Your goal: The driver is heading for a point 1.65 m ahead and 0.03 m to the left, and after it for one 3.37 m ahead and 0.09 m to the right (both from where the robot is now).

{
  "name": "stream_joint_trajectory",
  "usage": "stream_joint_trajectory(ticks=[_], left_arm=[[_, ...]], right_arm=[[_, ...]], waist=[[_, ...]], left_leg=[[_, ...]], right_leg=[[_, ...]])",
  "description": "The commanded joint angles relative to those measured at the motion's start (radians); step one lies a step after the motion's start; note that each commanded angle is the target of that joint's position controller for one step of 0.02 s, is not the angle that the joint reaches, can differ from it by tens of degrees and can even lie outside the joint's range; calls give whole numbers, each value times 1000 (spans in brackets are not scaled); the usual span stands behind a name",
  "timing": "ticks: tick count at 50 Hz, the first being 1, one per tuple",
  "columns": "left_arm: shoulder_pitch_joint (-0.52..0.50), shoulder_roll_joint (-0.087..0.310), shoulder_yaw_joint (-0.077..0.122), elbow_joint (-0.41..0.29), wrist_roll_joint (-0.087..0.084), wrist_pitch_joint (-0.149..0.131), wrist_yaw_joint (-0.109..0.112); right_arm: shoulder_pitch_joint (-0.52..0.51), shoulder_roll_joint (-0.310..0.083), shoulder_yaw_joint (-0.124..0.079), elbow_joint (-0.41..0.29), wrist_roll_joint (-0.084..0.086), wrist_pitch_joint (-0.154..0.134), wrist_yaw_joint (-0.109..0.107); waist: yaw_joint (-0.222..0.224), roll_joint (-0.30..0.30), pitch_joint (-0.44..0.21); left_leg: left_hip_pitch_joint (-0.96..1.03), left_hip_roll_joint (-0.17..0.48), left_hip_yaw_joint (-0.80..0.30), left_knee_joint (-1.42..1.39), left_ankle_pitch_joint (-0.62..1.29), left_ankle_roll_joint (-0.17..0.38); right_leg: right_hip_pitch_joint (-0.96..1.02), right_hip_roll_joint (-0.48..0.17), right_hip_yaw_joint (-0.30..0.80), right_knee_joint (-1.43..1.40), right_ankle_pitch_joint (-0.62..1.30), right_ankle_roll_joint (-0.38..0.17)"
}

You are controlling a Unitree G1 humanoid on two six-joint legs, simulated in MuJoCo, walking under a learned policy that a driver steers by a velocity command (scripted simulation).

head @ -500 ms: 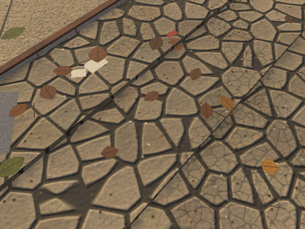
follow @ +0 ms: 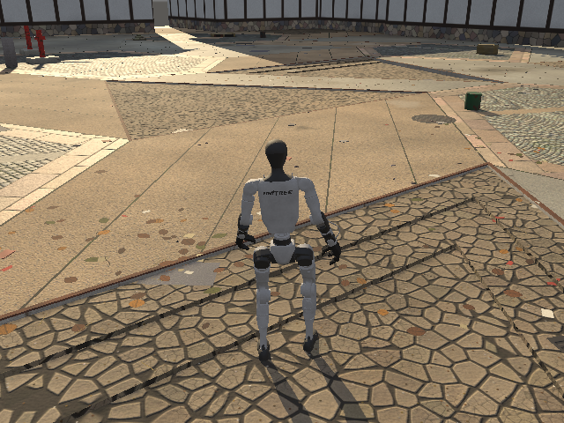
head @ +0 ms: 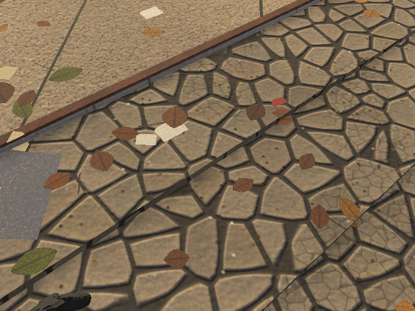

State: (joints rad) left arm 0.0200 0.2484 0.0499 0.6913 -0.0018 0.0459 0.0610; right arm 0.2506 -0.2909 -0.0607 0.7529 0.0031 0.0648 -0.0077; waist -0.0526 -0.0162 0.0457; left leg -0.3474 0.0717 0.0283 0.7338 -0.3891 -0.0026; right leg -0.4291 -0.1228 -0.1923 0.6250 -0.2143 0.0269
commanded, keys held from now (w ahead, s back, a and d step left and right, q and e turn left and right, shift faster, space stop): q+shift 0.24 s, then e+shift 0.76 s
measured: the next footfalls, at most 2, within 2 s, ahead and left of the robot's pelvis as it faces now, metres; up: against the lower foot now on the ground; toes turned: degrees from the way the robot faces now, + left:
right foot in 0.46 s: +0.07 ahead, -0.11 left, +0.00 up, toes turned +15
left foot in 0.78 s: +0.03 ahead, +0.12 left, +0.00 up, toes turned -8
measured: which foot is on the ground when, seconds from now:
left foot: down 0.00-0.50, up 0.52-0.76, down 0.78-1.00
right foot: up 0.00-0.44, down 0.46-0.78, up 0.80-1.00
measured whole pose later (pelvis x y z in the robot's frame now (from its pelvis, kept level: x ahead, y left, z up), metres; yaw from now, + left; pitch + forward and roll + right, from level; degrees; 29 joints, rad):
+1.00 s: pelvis -0.01 +0.04 +0.03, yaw -13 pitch +2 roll +0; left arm 0.19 0.37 0.13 0.68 -0.03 0.06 0.02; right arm 0.17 -0.24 -0.07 0.64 -0.03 0.00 -0.05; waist 0.00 -0.05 0.04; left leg -0.20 -0.02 0.09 0.41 -0.24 0.05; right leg -0.59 -0.03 0.08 1.17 -0.34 0.12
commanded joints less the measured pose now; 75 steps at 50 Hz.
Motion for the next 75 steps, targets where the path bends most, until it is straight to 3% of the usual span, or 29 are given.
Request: stream_joint_trajectory(ticks=[1, 2, 4, 6, 13, 20, 23, 26, 28, 30, 32, 35, 39, 40, 41, 42, 43, 45, 50, 54, 57, 60, 61, 62, 63, 65, 68, 73, 75], left_arm=[[-68, 88, 45, -83, 13, 0, 0], [-129, 90, 49, -97, 15, -3, 2], [-79, 119, 69, -55, 9, -9, 13], [-49, 120, 77, -40, 16, -19, 10], [-45, 88, 55, -38, -5, -54, -18], [56, 81, 28, 17, -9, -47, -58], [48, 151, 39, 2, -6, -57, -65], [83, 278, 73, -8, -17, -64, -63], [146, 239, 68, -1, -1, -65, -49], [175, 251, 78, -2, -4, -75, -37], [128, 238, 87, -19, -37, -59, -21], [114, 228, 97, -45, -38, -11, -10], [92, 195, 92, -82, -54, -2, -20], [188, 130, 76, -64, -37, 0, -28], [196, 154, 88, -92, -34, -13, -28], [207, 236, 109, -78, -22, -20, -29], [209, 266, 120, -55, -27, -14, -30], [225, 227, 113, -33, -24, 4, -29], [96, 162, 77, -126, -31, 3, -52], [82, 102, 43, -141, 0, -5, -50], [122, 75, 30, -98, 11, -7, -40], [149, 144, 52, -84, 1, -16, -33], [182, 208, 67, -88, 2, -16, -21], [221, 274, 81, -95, 24, -6, -6], [195, 270, 89, -78, 20, 5, -9], [157, 188, 68, -100, 36, -14, -13], [17, 141, 57, -104, 14, -45, -16], [15, 168, 73, -86, 10, -48, -17], [32, 205, 86, -78, 0, -49, -28]], right_arm=[[93, -304, -75, -83, -54, -25, -14], [52, -311, -86, -88, -73, -48, -10], [-60, -240, -77, -104, -13, -61, -21], [-87, -168, -56, -121, 14, -52, -34], [-29, -163, -68, -162, 13, -30, -64], [-73, -54, 0, -142, -38, -29, -22], [-73, -143, -25, -118, -20, -38, -21], [-98, -122, -33, -150, -43, -54, -38], [-207, -102, -39, -183, -19, -60, -45], [-210, -88, -48, -191, -3, -58, -37], [-204, -52, -40, -189, -2, -63, -30], [-198, -7, -31, -184, 13, -80, -11], [-33, -85, -69, -122, 20, -84, -3], [-34, -147, -81, -135, 4, -74, -15], [-85, -203, -86, -157, -59, -74, -6], [-147, -158, -75, -188, -64, -85, -7], [-199, -102, -58, -197, -53, -90, -14], [-227, -79, -48, -203, -24, -91, -34], [-78, -107, -50, -173, -36, -73, -59], [-51, -148, -57, -148, -18, -67, -24], [-97, -93, -31, -126, 3, -81, 9], [-44, -154, -46, -87, 39, -87, 19], [-23, -145, -41, -91, 25, -95, 20], [-8, -91, -24, -108, -3, -106, 28], [-12, -66, -17, -112, 15, -105, 23], [-54, -144, -54, -111, 39, -72, 9], [6, -106, -59, -103, 24, -9, -15], [-69, -52, -37, -189, 19, 3, 16], [-63, -77, -45, -209, 20, 9, 31]], waist=[[-5, 360, -3], [-15, 284, -24], [50, 193, -15], [68, 173, -76], [36, 165, -168], [18, 166, -147], [30, 131, -64], [2, -158, -62], [74, -245, -52], [79, -165, -88], [57, -100, -114], [65, -150, -156], [14, -150, -182], [66, 58, -202], [91, 287, -145], [109, 204, -102], [120, 132, -72], [112, 105, -48], [17, 136, -56], [17, 104, -114], [53, 149, -127], [74, 172, -85], [66, 115, -141], [54, -61, -220], [70, -221, -235], [104, -184, -163], [27, -161, -74], [54, -143, -97], [56, -140, -116]], left_leg=[[75, 296, -617, -443, 613, 321], [47, 284, -608, -489, 384, 322], [77, 173, -478, -447, 246, 195], [98, 128, -423, -398, 341, 168], [315, 97, -474, -348, 374, 171], [131, 110, -401, -337, 429, 203], [134, 57, -357, -306, 335, 155], [69, -158, -97, -64, 126, 13], [-88, -195, -97, 109, -119, -22], [-208, -176, -162, 340, -233, -42], [-210, -149, -162, 202, -144, -54], [-62, -182, -118, -45, -42, -70], [276, -121, -123, -433, 216, -35], [402, 99, -330, -457, 223, 50], [293, 307, -599, -481, 323, 191], [243, 337, -560, -487, 352, 232], [199, 269, -428, -469, 335, 202], [207, 166, -257, -447, 327, 159], [329, 189, -121, -445, 513, 228], [330, 212, -129, -411, 659, 276], [232, 156, -100, -388, 674, 243], [167, 129, -146, -322, 657, 169], [95, 101, -147, -281, 536, 108], [-80, 29, -89, -152, 212, 44], [-163, -51, 20, -30, -108, -14], [-268, -39, -31, 396, -281, -58], [-252, -1, -43, 444, -114, -94], [-150, 36, 12, 178, 0, -75], [-95, 25, 45, 105, -2, -49]], right_leg=[[-290, 152, 156, 464, -469, 56], [-316, 155, 253, 559, -435, 28], [-312, 126, 294, 576, -239, 10], [-255, 149, 287, 601, -155, 29], [-237, 188, 314, 286, -86, 58], [126, 88, 224, 56, -133, 38], [151, 116, 212, -167, 64, -8], [132, -76, 550, -243, 337, -188], [225, -162, 752, -310, 348, -292], [327, -162, 755, -282, 424, -305], [364, -78, 664, -247, 389, -225], [319, -10, 655, -228, 363, -188], [131, 68, 671, -166, 89, -114], [-24, 175, 538, 51, -254, -51], [-205, 249, 438, 258, -425, -5], [-208, 150, 418, 440, -382, 20], [-203, 132, 388, 511, -307, 33], [-237, 112, 352, 601, -174, 59], [-326, 46, 244, 539, -114, 123], [-164, 77, 264, 342, -215, 102], [84, 94, 210, 57, -164, 74], [290, 137, 188, -304, 139, 13], [434, 43, 269, -268, 345, -17], [622, -138, 380, -132, 736, -106], [556, -248, 428, -171, 661, -238], [439, -266, 426, -251, 554, -306], [285, -190, 256, -299, 396, -231], [289, -202, 132, -281, 341, -211], [305, -238, 125, -257, 376, -205]])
